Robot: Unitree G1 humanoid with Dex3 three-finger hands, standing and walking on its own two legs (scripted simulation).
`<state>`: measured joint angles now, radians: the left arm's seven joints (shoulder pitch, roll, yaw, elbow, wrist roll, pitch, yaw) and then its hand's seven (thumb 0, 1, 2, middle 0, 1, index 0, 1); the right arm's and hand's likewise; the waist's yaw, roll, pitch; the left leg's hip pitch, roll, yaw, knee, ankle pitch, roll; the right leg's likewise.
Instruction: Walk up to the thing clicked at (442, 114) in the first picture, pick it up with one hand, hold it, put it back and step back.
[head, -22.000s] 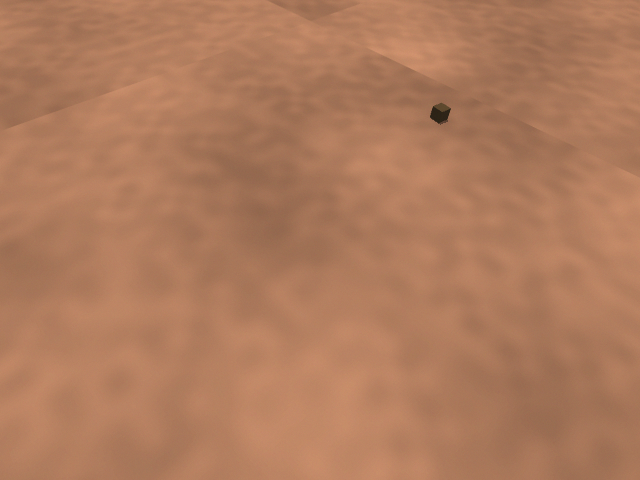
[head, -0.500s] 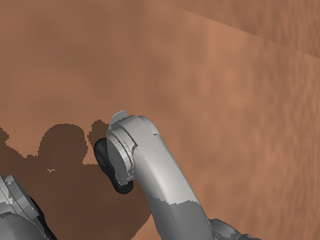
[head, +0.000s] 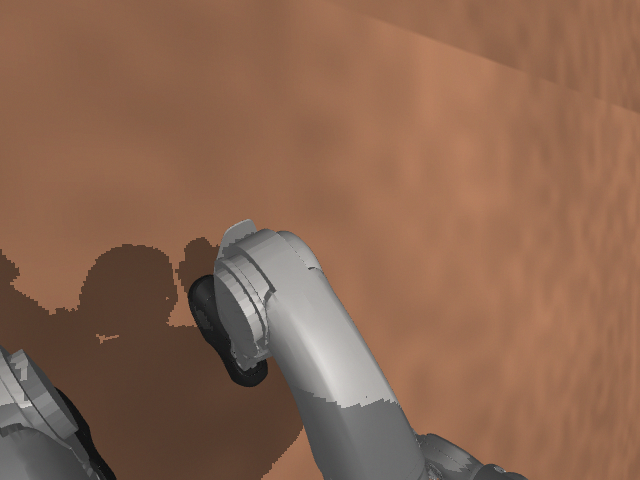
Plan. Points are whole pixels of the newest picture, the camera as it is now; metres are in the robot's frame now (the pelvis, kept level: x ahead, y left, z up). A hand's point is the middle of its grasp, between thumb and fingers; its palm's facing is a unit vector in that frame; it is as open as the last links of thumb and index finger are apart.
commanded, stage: close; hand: left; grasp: from above
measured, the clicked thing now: out of the picture +0.47 +0.35 -0.30
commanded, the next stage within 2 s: settle in 0.74 s
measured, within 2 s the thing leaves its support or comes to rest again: leaves its support in 1.26 s
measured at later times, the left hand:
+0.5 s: hand out of the picture +0.46 +0.33 -0.27, palm faces -0.03 -0.44 -0.90, open 10.4 cm
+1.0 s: hand out of the picture +0.46 +0.34 -0.27, palm faces -0.03 -0.45 -0.89, open 10.3 cm
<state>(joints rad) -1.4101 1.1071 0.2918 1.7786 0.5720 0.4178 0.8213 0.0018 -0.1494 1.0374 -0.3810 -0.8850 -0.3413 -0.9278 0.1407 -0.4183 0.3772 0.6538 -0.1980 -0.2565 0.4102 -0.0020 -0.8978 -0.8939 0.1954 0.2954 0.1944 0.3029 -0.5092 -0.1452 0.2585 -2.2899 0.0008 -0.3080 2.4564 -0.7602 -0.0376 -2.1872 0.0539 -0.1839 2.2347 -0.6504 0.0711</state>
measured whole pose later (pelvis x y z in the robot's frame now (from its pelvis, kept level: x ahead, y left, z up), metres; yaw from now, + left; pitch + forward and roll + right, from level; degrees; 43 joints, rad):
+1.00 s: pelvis +0.00 +0.00 +0.00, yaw +0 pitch +31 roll -17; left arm -1.41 1.11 0.29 1.80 0.56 0.41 0.83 0.01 -0.05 0.87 -0.51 -0.73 -0.50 -0.78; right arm 0.14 -0.42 0.38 0.66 -0.21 -0.27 0.41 0.00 -0.91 -0.90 0.20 0.30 0.19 0.30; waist -0.51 -0.14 0.27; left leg -2.28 0.00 -0.31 2.46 -0.76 -0.04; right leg -2.17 0.05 -0.19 2.23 -0.65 0.07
